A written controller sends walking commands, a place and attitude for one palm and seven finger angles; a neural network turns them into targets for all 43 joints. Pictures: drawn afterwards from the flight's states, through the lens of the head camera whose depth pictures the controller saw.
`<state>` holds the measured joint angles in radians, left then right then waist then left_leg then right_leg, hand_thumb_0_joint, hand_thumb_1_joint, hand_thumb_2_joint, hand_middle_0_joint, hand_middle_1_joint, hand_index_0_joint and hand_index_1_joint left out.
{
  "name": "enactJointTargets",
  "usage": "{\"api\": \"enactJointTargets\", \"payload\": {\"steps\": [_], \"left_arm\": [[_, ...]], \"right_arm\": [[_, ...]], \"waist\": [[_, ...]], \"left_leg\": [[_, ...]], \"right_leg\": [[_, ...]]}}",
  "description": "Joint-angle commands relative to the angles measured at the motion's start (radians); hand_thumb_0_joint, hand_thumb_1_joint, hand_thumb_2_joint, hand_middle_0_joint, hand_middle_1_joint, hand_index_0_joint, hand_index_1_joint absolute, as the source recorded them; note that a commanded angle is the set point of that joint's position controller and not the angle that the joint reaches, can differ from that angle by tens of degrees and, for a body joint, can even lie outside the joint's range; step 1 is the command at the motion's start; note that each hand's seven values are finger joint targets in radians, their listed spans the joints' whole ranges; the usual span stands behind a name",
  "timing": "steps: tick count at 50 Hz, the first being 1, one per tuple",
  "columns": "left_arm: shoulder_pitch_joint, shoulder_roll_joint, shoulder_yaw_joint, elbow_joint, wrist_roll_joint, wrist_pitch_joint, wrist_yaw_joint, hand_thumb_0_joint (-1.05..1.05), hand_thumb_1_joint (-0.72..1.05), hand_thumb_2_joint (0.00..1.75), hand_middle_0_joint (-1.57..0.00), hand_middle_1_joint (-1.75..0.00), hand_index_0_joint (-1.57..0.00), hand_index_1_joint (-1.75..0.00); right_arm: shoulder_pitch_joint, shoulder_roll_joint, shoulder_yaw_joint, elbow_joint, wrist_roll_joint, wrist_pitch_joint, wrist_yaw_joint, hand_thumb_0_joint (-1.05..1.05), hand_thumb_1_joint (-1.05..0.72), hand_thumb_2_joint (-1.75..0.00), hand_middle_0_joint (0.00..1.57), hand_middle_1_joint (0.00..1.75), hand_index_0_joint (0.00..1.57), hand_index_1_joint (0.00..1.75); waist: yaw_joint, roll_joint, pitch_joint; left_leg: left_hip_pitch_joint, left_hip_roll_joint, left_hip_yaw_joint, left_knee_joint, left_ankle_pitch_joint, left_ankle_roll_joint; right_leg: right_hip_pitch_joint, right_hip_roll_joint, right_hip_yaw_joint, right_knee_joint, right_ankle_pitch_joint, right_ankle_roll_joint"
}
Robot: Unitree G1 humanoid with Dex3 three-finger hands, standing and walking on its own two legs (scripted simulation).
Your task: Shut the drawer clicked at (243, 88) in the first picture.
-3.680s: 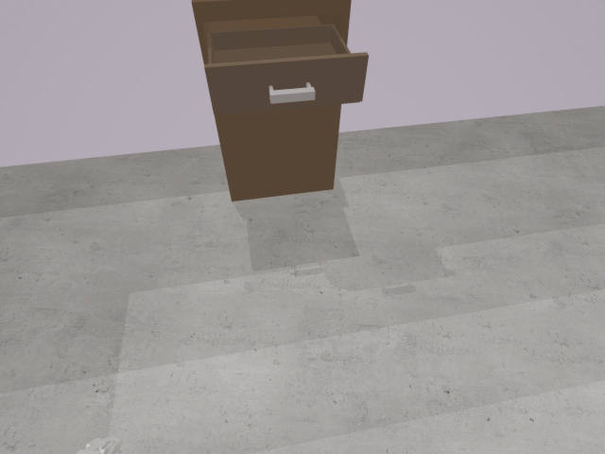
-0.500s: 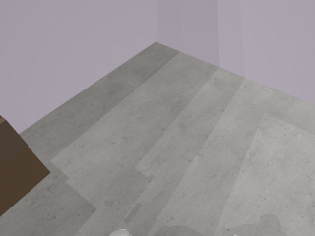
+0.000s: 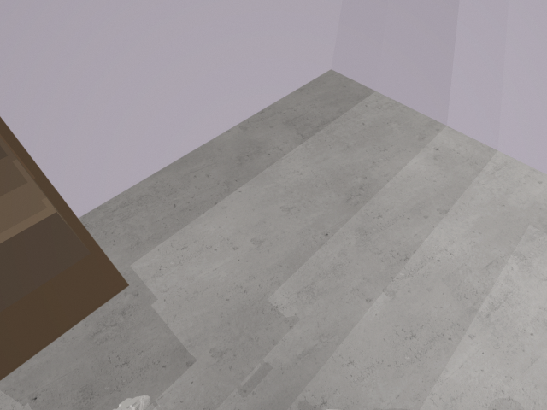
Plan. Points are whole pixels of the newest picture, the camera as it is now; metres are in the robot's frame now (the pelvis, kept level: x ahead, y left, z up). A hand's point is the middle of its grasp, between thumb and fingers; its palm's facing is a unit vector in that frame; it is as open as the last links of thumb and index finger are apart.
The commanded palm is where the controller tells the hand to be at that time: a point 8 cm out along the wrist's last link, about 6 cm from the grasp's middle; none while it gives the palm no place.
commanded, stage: turn to face it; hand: left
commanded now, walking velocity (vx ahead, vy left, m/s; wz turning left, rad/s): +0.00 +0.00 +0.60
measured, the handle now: out of the picture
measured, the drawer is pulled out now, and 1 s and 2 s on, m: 0.29 0.29 0.29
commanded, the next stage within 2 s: take the last steps up to it in 1.08 s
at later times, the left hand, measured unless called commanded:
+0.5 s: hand out of the picture -0.07 +0.20 -0.18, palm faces +0.39 -0.88 -0.27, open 7.3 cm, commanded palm none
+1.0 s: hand out of the picture -0.08 +0.16 -0.15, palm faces +0.60 -0.75 -0.29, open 7.3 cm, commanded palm none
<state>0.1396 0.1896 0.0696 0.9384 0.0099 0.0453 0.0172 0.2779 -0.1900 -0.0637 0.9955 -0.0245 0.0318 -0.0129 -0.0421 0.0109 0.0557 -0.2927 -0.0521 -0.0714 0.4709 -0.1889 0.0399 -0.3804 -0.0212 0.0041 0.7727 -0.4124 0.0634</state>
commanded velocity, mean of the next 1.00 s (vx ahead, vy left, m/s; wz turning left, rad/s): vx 0.00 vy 0.00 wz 0.52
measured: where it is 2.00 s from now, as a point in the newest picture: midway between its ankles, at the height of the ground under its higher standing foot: outside the picture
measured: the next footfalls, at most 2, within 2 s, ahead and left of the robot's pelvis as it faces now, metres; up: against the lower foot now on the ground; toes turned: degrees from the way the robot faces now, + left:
right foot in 0.08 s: +0.05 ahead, -0.14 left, +0.00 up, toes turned +2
left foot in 0.50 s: -0.03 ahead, +0.12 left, +0.00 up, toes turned +27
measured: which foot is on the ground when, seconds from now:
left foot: down 0.00-0.06, up 0.08-0.48, down 0.50-0.84, up 0.86-1.00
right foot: up 0.00-0.06, down 0.08-0.50, up 0.52-0.84, down 0.86-1.00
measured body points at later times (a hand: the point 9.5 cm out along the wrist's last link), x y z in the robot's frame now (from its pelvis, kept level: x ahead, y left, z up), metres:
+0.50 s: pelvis -0.02 -0.02 -0.02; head +0.01 +0.00 +0.43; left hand -0.09 +0.25 -0.16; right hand +0.20 -0.22 -0.13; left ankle -0.07 +0.10 -0.74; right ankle +0.01 -0.14 -0.74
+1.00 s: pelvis -0.03 -0.05 -0.01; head +0.01 -0.06 +0.44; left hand -0.11 +0.20 -0.13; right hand +0.19 -0.21 -0.16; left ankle -0.11 +0.06 -0.66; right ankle +0.05 -0.12 -0.74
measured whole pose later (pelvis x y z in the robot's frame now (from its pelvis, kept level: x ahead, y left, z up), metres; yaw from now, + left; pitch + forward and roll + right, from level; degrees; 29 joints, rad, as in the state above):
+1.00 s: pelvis -0.03 -0.05 -0.01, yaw +37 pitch -2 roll +1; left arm 0.23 0.18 0.03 0.87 0.03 0.02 0.02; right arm 0.17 -0.25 -0.08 0.94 -0.02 0.08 0.02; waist 0.00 0.05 0.07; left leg -0.47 -0.01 -0.01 1.11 -0.43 -0.03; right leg -0.25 -0.08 -0.12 0.57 -0.28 -0.01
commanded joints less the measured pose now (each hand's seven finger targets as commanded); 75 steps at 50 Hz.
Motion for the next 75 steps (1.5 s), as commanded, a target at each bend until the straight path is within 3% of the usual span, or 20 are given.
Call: {"api": "enactJointTargets", "payload": {"steps": [1,2,3,4,9,19,23,25,26,30,40,41,43,48,54,59,61,62,67,75], "left_arm": [[0.099,0.1,0.023,-0.07,-0.008,-0.038,0.016,0.0,0.9,0.9,-0.2,-0.3,-0.2,-0.3],[0.131,0.131,0.03,-0.068,-0.006,-0.046,0.021,0.0,0.9,0.9,-0.2,-0.3,-0.2,-0.3],[0.146,0.226,0.047,-0.077,0.011,-0.055,0.028,0.0,0.9,0.9,-0.2,-0.3,-0.2,-0.3],[0.131,0.27,0.044,-0.099,0.011,-0.048,0.023,0.0,0.9,0.9,-0.2,-0.3,-0.2,-0.3],[0.022,0.164,0.017,-0.13,0.011,-0.056,0.022,0.0,0.9,0.9,-0.2,-0.3,-0.2,-0.3],[0.143,0.258,0.038,-0.102,0.022,-0.041,0.012,0.0,0.9,0.9,-0.2,-0.3,-0.2,-0.3],[0.132,0.256,0.045,-0.096,0.008,-0.028,0.004,0.0,0.9,0.9,-0.2,-0.3,-0.2,-0.3],[0.086,0.149,0.018,-0.167,0.003,-0.023,-0.008,0.0,0.9,0.9,-0.2,-0.3,-0.2,-0.3],[0.03,0.178,0.016,-0.188,0.011,-0.012,0.001,0.0,0.9,0.9,-0.2,-0.3,-0.2,-0.3],[0.069,0.171,0.03,-0.121,0.003,-0.01,-0.01,0.0,0.9,0.9,-0.2,-0.3,-0.2,-0.3],[0.171,0.145,0.02,-0.11,-0.005,-0.031,0.001,0.0,0.9,0.9,-0.2,-0.3,-0.2,-0.3],[0.207,0.176,0.025,-0.105,-0.001,-0.042,0.005,0.0,0.9,0.9,-0.2,-0.3,-0.2,-0.3],[0.21,0.318,0.045,-0.124,0.017,-0.05,0.013,0.0,0.9,0.9,-0.2,-0.3,-0.2,-0.3],[0.054,0.193,0.019,-0.146,0.018,-0.054,0.021,0.0,0.9,0.9,-0.2,-0.3,-0.2,-0.3],[0.177,0.235,0.03,-0.076,0.025,-0.049,0.018,0.0,0.9,0.9,-0.2,-0.3,-0.2,-0.3],[0.136,0.22,0.029,-0.045,0.009,-0.035,0.016,0.0,0.9,0.9,-0.2,-0.3,-0.2,-0.3],[0.148,0.1,0.002,-0.075,0.0,-0.026,0.003,0.0,0.9,0.9,-0.2,-0.3,-0.2,-0.3],[0.078,0.113,-0.005,-0.088,0.011,-0.021,0.003,0.0,0.9,0.9,-0.2,-0.3,-0.2,-0.3],[0.107,0.101,-0.005,0.004,0.019,-0.039,-0.031,0.0,0.9,0.9,-0.2,-0.3,-0.2,-0.3],[0.041,0.059,-0.018,0.005,0.015,-0.051,-0.036,0.0,0.9,0.9,-0.2,-0.3,-0.2,-0.3]], "right_arm": [[-0.05,-0.205,-0.056,-0.103,0.009,-0.015,-0.001,0.0,-0.9,-0.9,0.2,0.3,0.2,0.3],[-0.051,-0.179,-0.054,-0.113,0.015,-0.015,0.004,0.0,-0.9,-0.9,0.2,0.3,0.2,0.3],[-0.033,-0.111,-0.046,-0.133,0.025,-0.016,0.01,0.0,-0.9,-0.9,0.2,0.3,0.2,0.3],[-0.04,-0.122,-0.051,-0.153,0.01,-0.014,0.009,0.0,-0.9,-0.9,0.2,0.3,0.2,0.3],[-0.058,-0.119,-0.046,-0.12,0.003,0.02,0.033,0.0,-0.9,-0.9,0.2,0.3,0.2,0.3],[-0.218,-0.121,-0.019,-0.191,0.015,0.012,0.044,0.0,-0.9,-0.9,0.2,0.3,0.2,0.3],[-0.111,-0.176,-0.028,-0.176,0.011,-0.006,0.04,0.0,-0.9,-0.9,0.2,0.3,0.2,0.3],[0.007,-0.378,-0.077,-0.159,0.008,-0.016,0.029,0.0,-0.9,-0.9,0.2,0.3,0.2,0.3],[0.056,-0.366,-0.071,-0.138,0.012,-0.012,0.026,0.0,-0.9,-0.9,0.2,0.3,0.2,0.3],[-0.165,-0.269,-0.041,-0.186,0.003,-0.017,0.009,0.0,-0.9,-0.9,0.2,0.3,0.2,0.3],[-0.177,-0.25,-0.052,-0.188,0.006,0.002,0.015,0.0,-0.9,-0.9,0.2,0.3,0.2,0.3],[-0.18,-0.227,-0.047,-0.191,0.013,0.001,0.018,0.0,-0.9,-0.9,0.2,0.3,0.2,0.3],[-0.166,-0.144,-0.036,-0.227,0.013,0.0,0.023,0.0,-0.9,-0.9,0.2,0.3,0.2,0.3],[-0.117,-0.135,-0.035,-0.145,0.005,0.022,0.038,0.0,-0.9,-0.9,0.2,0.3,0.2,0.3],[-0.191,-0.09,-0.012,-0.139,0.017,0.012,0.033,0.0,-0.9,-0.9,0.2,0.3,0.2,0.3],[-0.06,-0.099,-0.005,-0.085,0.017,-0.011,0.021,0.0,-0.9,-0.9,0.2,0.3,0.2,0.3],[-0.002,-0.242,-0.03,-0.08,0.001,-0.025,0.016,0.0,-0.9,-0.9,0.2,0.3,0.2,0.3],[0.016,-0.269,-0.032,-0.07,-0.004,-0.018,0.011,0.0,-0.9,-0.9,0.2,0.3,0.2,0.3],[-0.018,-0.15,-0.001,-0.046,0.004,-0.058,-0.012,0.0,-0.9,-0.9,0.2,0.3,0.2,0.3],[0.105,-0.143,-0.011,0.03,0.0,-0.072,-0.013,0.0,-0.9,-0.9,0.2,0.3,0.2,0.3]], "waist": [[0.06,0.125,-0.126],[0.077,0.048,-0.138],[0.078,-0.225,-0.143],[0.076,-0.275,-0.114],[0.021,-0.173,-0.012],[0.096,-0.251,-0.075],[0.03,-0.156,-0.145],[-0.043,0.32,-0.18],[-0.06,0.184,-0.172],[0.039,0.187,-0.06],[0.07,0.141,-0.103],[0.092,0.059,-0.109],[0.101,-0.307,-0.101],[0.032,-0.194,-0.028],[0.102,-0.212,-0.056],[0.037,-0.182,-0.11],[0.015,0.262,-0.124],[-0.021,0.263,-0.082],[0.034,0.151,0.019],[0.0,0.113,0.045]], "left_leg": [[-0.013,0.208,-0.292,-0.035,0.278,0.094],[-0.115,0.164,-0.263,0.036,0.16,0.045],[-0.298,0.029,-0.076,0.239,-0.158,-0.043],[-0.318,-0.01,0.028,0.458,-0.4,-0.076],[-0.284,0.087,0.067,0.744,-0.222,-0.106],[-0.132,0.075,0.175,0.338,-0.276,-0.101],[0.145,0.08,0.184,-0.038,-0.014,-0.071],[0.38,0.496,-0.311,-0.108,0.584,0.153],[0.33,0.501,-0.277,-0.076,0.535,0.197],[0.095,0.291,-0.128,-0.11,0.3,0.11],[-0.016,0.227,-0.213,-0.017,0.198,0.089],[-0.086,0.179,-0.184,0.063,0.14,0.047],[-0.287,-0.001,0.02,0.515,-0.406,-0.068],[-0.217,0.074,0.048,0.707,-0.231,-0.085],[-0.121,0.056,0.127,0.371,-0.296,-0.088],[0.154,0.063,0.148,-0.045,-0.05,-0.067],[0.317,0.394,-0.242,-0.186,0.104,0.061],[0.219,0.453,-0.318,-0.246,-0.048,0.151],[0.164,0.296,-0.141,-0.297,-0.161,0.12],[0.193,0.31,-0.133,-0.308,-0.167,0.147]], "right_leg": [[0.198,0.019,-0.006,-0.269,0.148,-0.009],[0.331,-0.047,0.046,-0.414,0.21,-0.023],[0.446,-0.309,0.288,-0.522,0.234,-0.103],[0.318,-0.48,0.37,-0.529,0.287,-0.21],[0.175,-0.306,0.044,-0.445,0.46,-0.192],[0.292,-0.353,-0.053,-0.36,0.612,-0.193],[0.2,-0.321,-0.163,-0.141,0.542,-0.085],[-0.248,-0.124,-0.171,0.266,-0.267,0.041],[-0.245,-0.125,-0.073,0.353,-0.248,0.024],[-0.17,-0.099,-0.025,0.361,-0.023,0.028],[0.174,0.002,-0.059,-0.197,0.116,0.007],[0.276,-0.035,-0.024,-0.352,0.186,-0.002],[0.279,-0.467,0.372,-0.517,0.302,-0.191],[0.137,-0.298,0.071,-0.463,0.328,-0.185],[0.255,-0.314,0.037,-0.42,0.519,-0.211],[0.167,-0.273,-0.036,-0.284,0.455,-0.118],[-0.128,-0.091,-0.154,-0.006,-0.089,-0.002],[-0.162,-0.07,-0.104,0.139,-0.202,-0.008],[-0.2,-0.078,-0.044,0.277,0.052,-0.025],[-0.127,-0.072,-0.076,-0.009,0.048,-0.023]]}}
